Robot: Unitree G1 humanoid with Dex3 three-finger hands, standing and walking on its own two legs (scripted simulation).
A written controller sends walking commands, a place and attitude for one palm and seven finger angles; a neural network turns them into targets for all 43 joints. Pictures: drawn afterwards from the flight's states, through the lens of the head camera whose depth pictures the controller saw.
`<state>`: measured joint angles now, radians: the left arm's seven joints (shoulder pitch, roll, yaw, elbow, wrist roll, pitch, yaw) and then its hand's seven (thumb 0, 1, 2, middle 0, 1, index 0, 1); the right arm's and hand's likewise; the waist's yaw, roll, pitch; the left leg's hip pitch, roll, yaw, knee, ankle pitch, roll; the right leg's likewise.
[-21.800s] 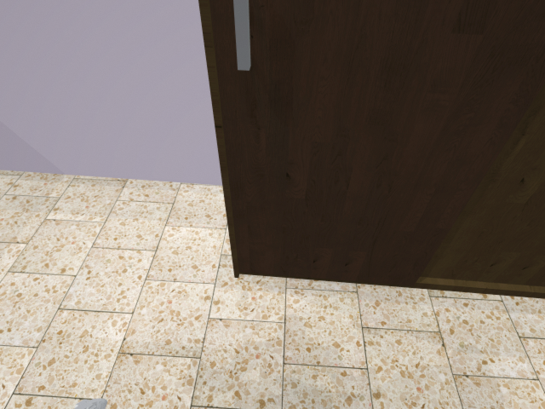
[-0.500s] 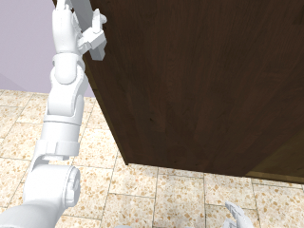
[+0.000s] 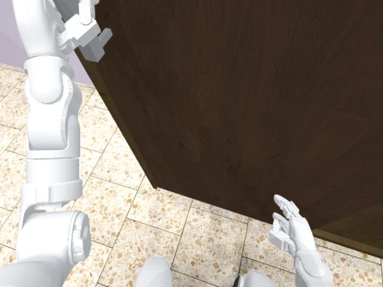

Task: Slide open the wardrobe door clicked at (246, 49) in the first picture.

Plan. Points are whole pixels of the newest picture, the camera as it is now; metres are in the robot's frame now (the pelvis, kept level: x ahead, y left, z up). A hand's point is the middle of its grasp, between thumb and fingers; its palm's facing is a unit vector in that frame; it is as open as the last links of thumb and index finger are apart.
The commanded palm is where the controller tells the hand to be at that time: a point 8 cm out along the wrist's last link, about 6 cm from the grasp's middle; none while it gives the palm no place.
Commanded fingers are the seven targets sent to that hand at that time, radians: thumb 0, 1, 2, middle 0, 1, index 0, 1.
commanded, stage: step sideways, sliding the door along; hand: left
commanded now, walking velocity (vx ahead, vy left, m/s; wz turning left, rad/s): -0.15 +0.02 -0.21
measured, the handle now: out of the picture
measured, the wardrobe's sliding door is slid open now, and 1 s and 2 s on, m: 0.02 0.22 0.35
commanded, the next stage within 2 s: none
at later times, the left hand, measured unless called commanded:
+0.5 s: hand (147, 30) +0.40 +0.13 +0.27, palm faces +0.37 -0.92 -0.09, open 7.3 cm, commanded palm +0.36 +0.09 +0.26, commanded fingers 0.00 0.90 0.90 -0.45 -1.40 -0.45 -1.40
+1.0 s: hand (229, 51) +0.38 +0.02 +0.26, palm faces +0.11 -0.99 -0.07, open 7.6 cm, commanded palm +0.36 +0.02 +0.26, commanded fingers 0.00 0.90 0.90 -0.45 -1.40 -0.45 -1.40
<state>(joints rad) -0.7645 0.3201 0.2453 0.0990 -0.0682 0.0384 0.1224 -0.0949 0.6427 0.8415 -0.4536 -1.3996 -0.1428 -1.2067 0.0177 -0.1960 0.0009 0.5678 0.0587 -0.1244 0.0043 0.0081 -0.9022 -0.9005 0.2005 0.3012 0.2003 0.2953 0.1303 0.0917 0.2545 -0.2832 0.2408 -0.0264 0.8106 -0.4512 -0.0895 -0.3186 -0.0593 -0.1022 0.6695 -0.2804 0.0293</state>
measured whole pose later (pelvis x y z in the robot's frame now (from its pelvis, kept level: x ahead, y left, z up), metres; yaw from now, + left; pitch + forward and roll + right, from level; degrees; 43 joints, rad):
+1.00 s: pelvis +0.07 -0.10 -0.01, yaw -4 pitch -4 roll -1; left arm -0.29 0.18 0.07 -0.46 -0.07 -0.08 0.11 -0.20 0.70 0.86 -0.49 -1.40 0.00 -1.12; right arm 0.03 -0.14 0.05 0.57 0.02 -0.13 0.04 0.01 -0.90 -0.90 0.20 0.30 0.21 0.30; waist 0.12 0.06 0.22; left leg -0.24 0.22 0.10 0.90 -0.56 -0.08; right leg -0.38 0.01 -0.15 0.69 -0.25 -0.06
